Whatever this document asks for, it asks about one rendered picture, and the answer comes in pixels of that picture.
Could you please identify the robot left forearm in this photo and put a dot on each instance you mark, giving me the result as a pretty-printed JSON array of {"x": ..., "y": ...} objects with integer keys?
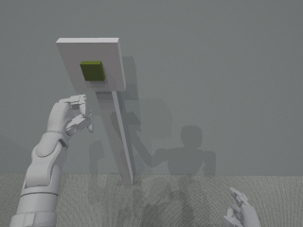
[{"x": 41, "y": 188}]

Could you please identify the right robot hand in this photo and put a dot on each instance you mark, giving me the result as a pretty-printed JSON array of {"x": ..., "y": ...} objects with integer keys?
[{"x": 246, "y": 215}]

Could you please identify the panel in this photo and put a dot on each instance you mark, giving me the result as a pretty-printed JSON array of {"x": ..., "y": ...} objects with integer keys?
[{"x": 107, "y": 50}]

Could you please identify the button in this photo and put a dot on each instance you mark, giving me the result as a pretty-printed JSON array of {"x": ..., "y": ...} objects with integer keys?
[{"x": 92, "y": 70}]

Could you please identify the left robot hand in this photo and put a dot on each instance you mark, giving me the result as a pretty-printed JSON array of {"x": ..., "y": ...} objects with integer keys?
[{"x": 62, "y": 119}]

